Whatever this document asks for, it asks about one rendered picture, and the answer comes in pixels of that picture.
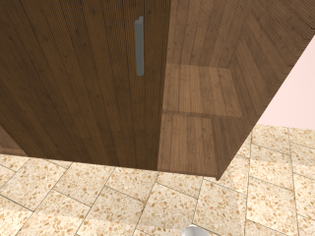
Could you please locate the handle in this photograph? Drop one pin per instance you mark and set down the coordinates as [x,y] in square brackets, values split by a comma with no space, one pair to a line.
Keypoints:
[139,45]

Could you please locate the wardrobe door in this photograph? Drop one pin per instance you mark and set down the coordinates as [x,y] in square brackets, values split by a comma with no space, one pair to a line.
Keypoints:
[69,88]
[6,141]

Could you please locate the robot right thigh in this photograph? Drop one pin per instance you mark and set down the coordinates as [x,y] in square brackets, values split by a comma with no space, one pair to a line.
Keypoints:
[194,231]

